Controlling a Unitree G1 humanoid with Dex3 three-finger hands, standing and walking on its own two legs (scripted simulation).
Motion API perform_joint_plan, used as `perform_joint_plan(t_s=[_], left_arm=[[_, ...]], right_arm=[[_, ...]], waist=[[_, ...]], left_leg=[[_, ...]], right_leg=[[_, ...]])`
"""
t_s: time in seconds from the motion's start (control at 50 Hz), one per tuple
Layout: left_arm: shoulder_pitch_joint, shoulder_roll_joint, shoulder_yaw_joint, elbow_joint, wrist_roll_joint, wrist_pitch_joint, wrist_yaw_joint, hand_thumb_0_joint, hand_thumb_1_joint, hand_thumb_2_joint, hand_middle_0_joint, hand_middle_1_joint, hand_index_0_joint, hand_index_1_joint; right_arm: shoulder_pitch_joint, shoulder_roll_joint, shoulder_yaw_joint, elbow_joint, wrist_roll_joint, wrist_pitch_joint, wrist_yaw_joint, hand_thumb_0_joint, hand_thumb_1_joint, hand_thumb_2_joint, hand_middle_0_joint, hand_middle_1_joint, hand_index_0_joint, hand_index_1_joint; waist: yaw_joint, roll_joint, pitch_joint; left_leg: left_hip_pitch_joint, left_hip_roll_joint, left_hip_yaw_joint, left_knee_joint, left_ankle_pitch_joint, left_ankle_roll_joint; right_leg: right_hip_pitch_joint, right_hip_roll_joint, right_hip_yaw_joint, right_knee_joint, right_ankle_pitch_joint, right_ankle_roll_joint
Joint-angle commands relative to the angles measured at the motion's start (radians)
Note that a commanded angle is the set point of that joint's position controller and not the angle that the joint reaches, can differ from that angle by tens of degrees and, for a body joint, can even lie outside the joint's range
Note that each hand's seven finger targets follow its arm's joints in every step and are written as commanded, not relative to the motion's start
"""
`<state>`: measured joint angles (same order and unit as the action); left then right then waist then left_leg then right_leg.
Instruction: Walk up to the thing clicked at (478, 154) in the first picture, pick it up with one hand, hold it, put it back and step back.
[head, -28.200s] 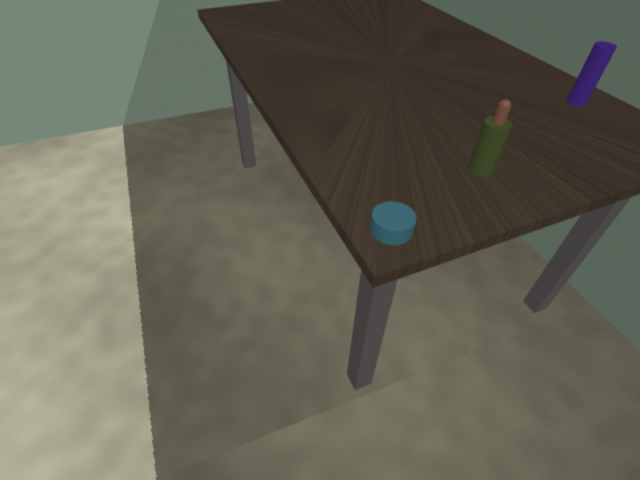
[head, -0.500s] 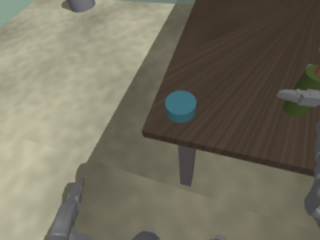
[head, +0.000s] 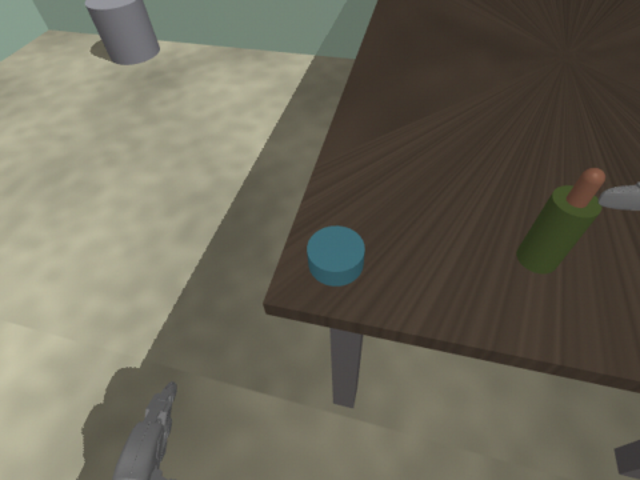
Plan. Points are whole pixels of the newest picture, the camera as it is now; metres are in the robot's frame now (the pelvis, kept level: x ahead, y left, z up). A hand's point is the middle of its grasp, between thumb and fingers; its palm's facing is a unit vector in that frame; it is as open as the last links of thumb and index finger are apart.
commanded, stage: sink last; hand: right
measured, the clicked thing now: (563, 219) +0.48 -0.23 +0.08
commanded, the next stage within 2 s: home in 1.20 s
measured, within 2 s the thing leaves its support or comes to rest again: neither
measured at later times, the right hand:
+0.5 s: hand out of the picture +0.35 -0.31 +0.15, palm faces +0.37 +0.86 -0.36, open 17.2 cm
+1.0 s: hand out of the picture +0.14 -0.24 +0.14, palm faces +0.41 +0.82 -0.39, open 17.4 cm
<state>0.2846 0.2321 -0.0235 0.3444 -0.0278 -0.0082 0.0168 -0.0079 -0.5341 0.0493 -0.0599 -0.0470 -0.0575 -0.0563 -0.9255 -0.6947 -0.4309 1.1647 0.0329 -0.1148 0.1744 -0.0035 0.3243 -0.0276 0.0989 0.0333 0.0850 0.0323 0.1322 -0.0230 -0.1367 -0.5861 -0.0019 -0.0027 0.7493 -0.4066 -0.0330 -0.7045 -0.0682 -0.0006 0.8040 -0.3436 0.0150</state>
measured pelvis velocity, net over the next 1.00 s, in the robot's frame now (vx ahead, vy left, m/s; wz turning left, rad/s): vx -0.03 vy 0.02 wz -0.05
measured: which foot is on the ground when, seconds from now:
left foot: down 0.00-1.00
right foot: down 0.00-1.00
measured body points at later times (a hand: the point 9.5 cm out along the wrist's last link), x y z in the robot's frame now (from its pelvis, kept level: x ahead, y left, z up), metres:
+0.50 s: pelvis +0.01 -0.01 +0.02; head +0.02 +0.00 +0.47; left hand +0.17 +0.25 -0.05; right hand +0.32 -0.35 +0.17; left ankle -0.03 +0.14 -0.71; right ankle +0.02 -0.13 -0.71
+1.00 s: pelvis -0.03 +0.02 +0.02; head -0.04 +0.05 +0.47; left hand +0.14 +0.28 -0.06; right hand +0.11 -0.28 +0.16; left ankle -0.03 +0.14 -0.71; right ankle +0.02 -0.13 -0.71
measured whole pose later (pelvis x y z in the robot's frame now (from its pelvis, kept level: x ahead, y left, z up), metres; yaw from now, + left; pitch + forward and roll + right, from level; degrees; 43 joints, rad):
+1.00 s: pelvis -0.03 +0.02 +0.02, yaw -3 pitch -1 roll +0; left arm 0.34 0.22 0.16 0.45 -0.04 -0.02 0.06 -0.01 -0.50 0.04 -0.05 -0.05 -0.06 -0.05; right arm 0.53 -0.30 -0.31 -0.28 0.08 -0.18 -0.03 -0.01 0.54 -0.05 0.06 0.06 0.07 0.06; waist -0.06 -0.06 -0.02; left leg -0.26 0.03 0.03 0.64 -0.36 -0.01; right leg -0.35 -0.03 0.02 0.60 -0.23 0.03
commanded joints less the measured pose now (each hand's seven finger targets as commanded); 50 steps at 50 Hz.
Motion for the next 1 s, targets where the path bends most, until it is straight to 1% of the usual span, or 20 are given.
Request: perform_joint_plan(t_s=[0.0,0.06,0.12,0.22,0.28,0.3,0.34,0.36,0.38,0.48,0.54,0.56,0.62,0.64,0.7,0.74,0.84,0.88,0.92,0.98], left_arm=[[0.069,0.172,0.105,-0.161,-0.007,-0.031,-0.01,0.0,-0.532,0.05,-0.063,-0.052,-0.06,-0.054],[0.071,0.147,0.089,-0.102,-0.014,-0.018,-0.033,0.0,-0.518,0.039,-0.058,-0.051,-0.06,-0.048],[-0.004,0.15,0.084,-0.141,-0.016,-0.017,-0.045,0.0,-0.509,0.046,-0.06,-0.055,-0.068,-0.045],[-0.048,0.153,0.094,-0.12,-0.021,-0.014,-0.04,0.0,-0.526,0.055,-0.058,-0.051,-0.061,-0.048],[-0.044,0.184,0.14,-0.168,-0.026,-0.015,-0.028,0.0,-0.527,0.055,-0.058,-0.05,-0.06,-0.048],[-0.005,0.161,0.122,-0.157,-0.03,-0.013,-0.028,0.0,-0.521,0.05,-0.06,-0.052,-0.063,-0.047],[0.069,0.19,0.164,-0.139,-0.036,0.001,-0.022,0.0,-0.524,0.049,-0.06,-0.051,-0.063,-0.048],[0.063,0.151,0.125,-0.166,-0.042,0.004,-0.026,0.0,-0.519,0.045,-0.061,-0.054,-0.065,-0.048],[0.078,0.162,0.154,-0.165,-0.045,0.01,-0.023,0.0,-0.512,0.041,-0.061,-0.055,-0.068,-0.047],[0.058,0.164,0.196,-0.073,-0.048,0.038,-0.016,0.0,-0.519,0.048,-0.06,-0.054,-0.064,-0.049],[-0.029,0.132,0.176,-0.129,-0.043,0.033,0.0,0.0,-0.522,0.043,-0.058,-0.049,-0.061,-0.045],[-0.003,0.158,0.214,-0.071,-0.038,0.034,0.015,0.0,-0.517,0.039,-0.058,-0.049,-0.062,-0.043],[-0.064,0.178,0.236,-0.111,-0.024,0.023,0.046,0.0,-0.515,0.036,-0.056,-0.049,-0.061,-0.043],[-0.064,0.144,0.205,-0.117,-0.022,0.02,0.05,0.0,-0.513,0.036,-0.055,-0.05,-0.061,-0.044],[-0.038,0.18,0.247,-0.143,-0.016,0.009,0.066,0.0,-0.507,0.031,-0.055,-0.05,-0.062,-0.042],[-0.01,0.122,0.198,-0.157,-0.019,0.001,0.06,0.0,-0.499,0.025,-0.056,-0.052,-0.065,-0.041],[0.037,0.085,0.197,-0.063,-0.022,-0.021,0.045,0.0,-0.507,0.031,-0.054,-0.054,-0.061,-0.046],[0.014,0.098,0.211,-0.081,-0.019,-0.04,0.046,0.0,-0.508,0.033,-0.055,-0.055,-0.062,-0.048],[-0.017,0.15,0.26,-0.051,-0.006,-0.062,0.063,0.0,-0.517,0.034,-0.056,-0.051,-0.06,-0.047],[-0.058,0.161,0.274,-0.036,0.003,-0.099,0.077,0.0,-0.518,0.033,-0.058,-0.05,-0.061,-0.046]], right_arm=[[-0.371,-0.331,-0.011,-0.225,-0.049,-0.016,-0.051,0.0,0.471,-0.049,0.068,0.055,0.067,0.054],[-0.327,-0.367,-0.027,-0.259,-0.067,-0.003,-0.09,0.0,0.513,-0.04,0.066,0.055,0.065,0.055],[-0.367,-0.419,-0.063,-0.396,-0.072,-0.01,-0.127,0.0,0.506,-0.052,0.066,0.05,0.057,0.05],[-0.196,-0.307,-0.026,-0.442,-0.061,-0.015,-0.162,0.0,0.502,-0.054,0.066,0.049,0.055,0.049],[-0.004,-0.224,-0.002,-0.515,-0.04,-0.005,-0.169,0.0,0.502,-0.054,0.066,0.05,0.055,0.05],[0.022,-0.192,0.019,-0.607,-0.03,-0.007,-0.168,0.0,0.491,-0.055,0.067,0.049,0.056,0.049],[0.251,-0.171,-0.01,-0.654,-0.012,0.011,-0.172,0.0,0.483,-0.055,0.067,0.049,0.056,0.049],[0.3,-0.11,0.033,-0.761,-0.001,0.012,-0.168,0.0,0.471,-0.056,0.068,0.049,0.056,0.049],[0.314,-0.077,0.053,-0.89,0.009,0.009,-0.167,0.0,0.472,-0.056,0.068,0.048,0.056,0.049],[0.578,-0.092,-0.039,-1.292,0.036,0.007,-0.194,0.0,0.497,-0.054,0.064,0.051,0.055,0.051],[0.694,-0.014,-0.021,-1.499,0.047,-0.018,-0.214,0.0,0.513,-0.051,0.063,0.051,0.055,0.052],[0.759,0.0,-0.032,-1.475,0.047,-0.02,-0.222,0.0,0.517,-0.05,0.062,0.052,0.054,0.052],[0.891,0.065,-0.018,-1.529,0.047,-0.039,-0.236,0.0,0.529,-0.049,0.06,0.053,0.054,0.053],[0.947,0.088,-0.011,-1.542,0.047,-0.044,-0.236,0.0,0.534,-0.048,0.059,0.054,0.054,0.054],[1.108,0.154,0.013,-1.531,0.044,-0.06,-0.237,0.0,0.537,-0.049,0.057,0.055,0.054,0.055],[1.152,0.188,0.035,-1.645,0.051,-0.088,-0.23,0.0,0.538,-0.049,0.056,0.056,0.054,0.056],[1.365,0.197,0.007,-1.641,0.055,-0.106,-0.215,0.0,0.551,-0.048,0.053,0.057,0.053,0.057],[1.29,0.17,-0.015,-1.741,0.061,-0.128,-0.215,0.0,0.544,-0.048,0.054,0.057,0.054,0.057],[1.278,0.158,-0.029,-1.676,0.057,-0.132,-0.225,0.0,0.53,-0.05,0.055,0.057,0.054,0.057],[1.273,0.163,-0.046,-1.646,0.052,-0.15,-0.233,0.0,0.514,-0.053,0.055,0.057,0.055,0.057]], waist=[[-0.021,-0.091,-0.365],[-0.044,-0.101,-0.327],[-0.076,-0.156,-0.415],[-0.097,-0.157,-0.423],[-0.106,-0.113,-0.368],[-0.116,-0.127,-0.357],[-0.129,-0.075,-0.272],[-0.137,-0.071,-0.235],[-0.13,-0.076,-0.246],[-0.168,-0.124,-0.147],[-0.168,-0.083,-0.123],[-0.155,-0.077,-0.105],[-0.162,-0.018,-0.096],[-0.172,-0.009,-0.069],[-0.161,0.039,-0.032],[-0.174,0.018,-0.007],[-0.194,-0.027,0.118],[-0.174,-0.046,0.127],[-0.154,-0.023,0.137],[-0.168,-0.005,0.154]], left_leg=[[0.061,-0.025,0.044,-0.111,0.422,0.017],[0.068,-0.026,0.052,-0.125,0.401,0.022],[0.123,-0.024,0.05,-0.136,0.393,0.028],[0.161,-0.026,0.055,-0.141,0.453,0.027],[0.172,-0.027,0.064,-0.157,0.419,0.031],[0.176,-0.024,0.064,-0.158,0.412,0.033],[0.182,-0.025,0.075,-0.167,0.404,0.032],[0.191,-0.024,0.076,-0.171,0.387,0.036],[0.187,-0.025,0.076,-0.172,0.385,0.039],[0.213,-0.023,0.077,-0.197,0.299,0.046],[0.264,-0.01,0.063,-0.211,0.292,0.035],[0.252,-0.01,0.062,-0.213,0.283,0.029],[0.28,-0.002,0.06,-0.217,0.286,0.021],[0.278,0.002,0.057,-0.227,0.267,0.019],[0.271,0.0,0.063,-0.235,0.215,0.021],[0.267,0.004,0.063,-0.239,0.201,0.025],[0.212,0.004,0.062,-0.268,0.068,0.033],[0.18,0.008,0.052,-0.28,0.025,0.034],[0.168,0.018,0.033,-0.302,-0.011,0.032],[0.157,0.02,0.034,-0.319,-0.072,0.036]], right_leg=[[0.445,0.042,-0.024,-0.087,0.437,-0.027],[0.441,0.042,-0.024,-0.105,0.442,-0.022],[0.493,0.044,-0.026,-0.118,0.452,-0.013],[0.54,0.038,-0.03,-0.114,0.564,-0.009],[0.537,0.038,-0.031,-0.141,0.509,-0.012],[0.539,0.04,-0.035,-0.148,0.498,-0.013],[0.512,0.04,-0.035,-0.17,0.491,-0.014],[0.495,0.041,-0.041,-0.184,0.459,-0.014],[0.521,0.037,-0.041,-0.191,0.459,-0.013],[0.491,0.037,-0.04,-0.241,0.362,-0.005],[0.468,0.047,-0.046,-0.254,0.289,-0.014],[0.483,0.046,-0.046,-0.256,0.279,-0.015],[0.481,0.051,-0.04,-0.256,0.266,-0.021],[0.467,0.055,-0.044,-0.255,0.244,-0.023],[0.475,0.055,-0.043,-0.274,0.204,-0.024],[0.473,0.061,-0.049,-0.282,0.2,-0.02],[0.412,0.07,-0.058,-0.311,0.086,-0.019],[0.418,0.07,-0.055,-0.313,0.048,-0.018],[0.433,0.072,-0.051,-0.312,0.024,-0.019],[0.447,0.067,-0.037,-0.322,-0.015,-0.015]])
